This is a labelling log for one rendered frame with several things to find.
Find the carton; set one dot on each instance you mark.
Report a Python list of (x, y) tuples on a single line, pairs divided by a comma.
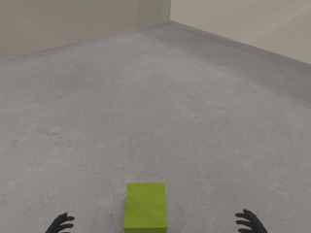
[(145, 208)]

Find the right robot hand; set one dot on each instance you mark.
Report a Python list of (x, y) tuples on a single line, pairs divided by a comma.
[(253, 222)]

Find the left robot hand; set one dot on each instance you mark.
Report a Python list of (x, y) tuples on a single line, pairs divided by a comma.
[(56, 227)]

